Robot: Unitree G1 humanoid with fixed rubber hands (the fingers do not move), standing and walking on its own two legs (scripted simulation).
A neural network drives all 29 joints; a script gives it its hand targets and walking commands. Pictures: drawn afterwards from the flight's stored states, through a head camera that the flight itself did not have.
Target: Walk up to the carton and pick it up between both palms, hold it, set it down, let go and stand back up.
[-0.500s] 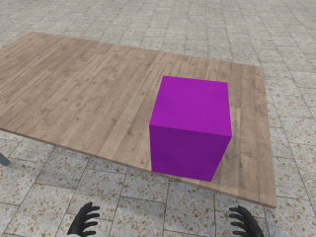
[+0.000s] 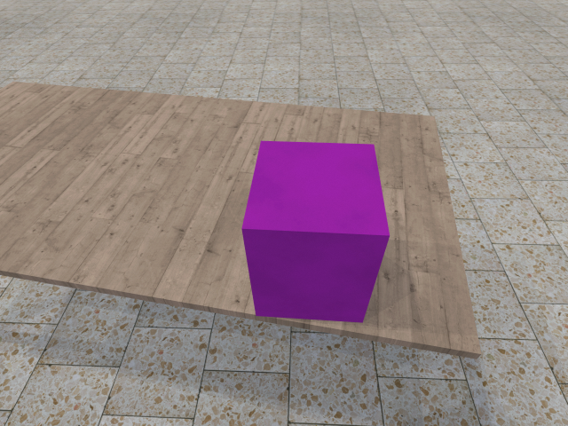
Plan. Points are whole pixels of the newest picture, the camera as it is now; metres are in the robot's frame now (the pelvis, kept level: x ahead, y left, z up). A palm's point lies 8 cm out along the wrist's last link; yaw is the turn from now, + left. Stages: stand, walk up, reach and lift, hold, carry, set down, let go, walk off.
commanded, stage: stand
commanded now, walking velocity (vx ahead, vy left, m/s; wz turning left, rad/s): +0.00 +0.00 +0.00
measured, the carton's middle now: (312, 233) +0.45 -0.04 +0.00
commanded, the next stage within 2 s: none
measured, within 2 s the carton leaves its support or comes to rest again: neither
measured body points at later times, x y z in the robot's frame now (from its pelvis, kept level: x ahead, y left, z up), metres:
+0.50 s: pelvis +0.02 +0.01 +0.00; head +0.01 +0.01 +0.45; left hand +0.06 +0.23 -0.14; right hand -0.02 -0.23 -0.15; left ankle -0.04 +0.11 -0.73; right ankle +0.04 -0.12 -0.73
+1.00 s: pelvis +0.02 +0.03 +0.00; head +0.03 +0.02 +0.45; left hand +0.04 +0.24 -0.16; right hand -0.03 -0.19 -0.16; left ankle -0.04 +0.11 -0.73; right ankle +0.04 -0.12 -0.73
